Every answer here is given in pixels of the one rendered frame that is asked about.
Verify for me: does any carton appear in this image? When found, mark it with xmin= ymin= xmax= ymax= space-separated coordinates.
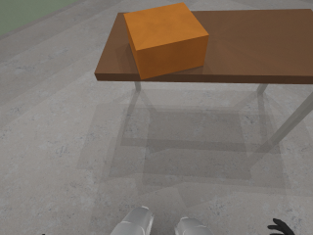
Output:
xmin=123 ymin=2 xmax=209 ymax=80

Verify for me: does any robot left thigh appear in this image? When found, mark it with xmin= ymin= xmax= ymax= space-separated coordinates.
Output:
xmin=111 ymin=207 xmax=155 ymax=235

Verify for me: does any table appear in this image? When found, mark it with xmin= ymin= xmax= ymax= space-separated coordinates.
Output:
xmin=94 ymin=9 xmax=313 ymax=143

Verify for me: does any robot right thigh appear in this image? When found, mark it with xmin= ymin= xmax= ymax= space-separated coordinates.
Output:
xmin=174 ymin=217 xmax=214 ymax=235

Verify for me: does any robot right hand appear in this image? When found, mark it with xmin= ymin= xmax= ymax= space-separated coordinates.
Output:
xmin=267 ymin=218 xmax=295 ymax=235

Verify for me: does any robot thigh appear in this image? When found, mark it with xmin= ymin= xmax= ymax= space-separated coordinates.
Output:
xmin=174 ymin=217 xmax=214 ymax=235
xmin=111 ymin=207 xmax=155 ymax=235

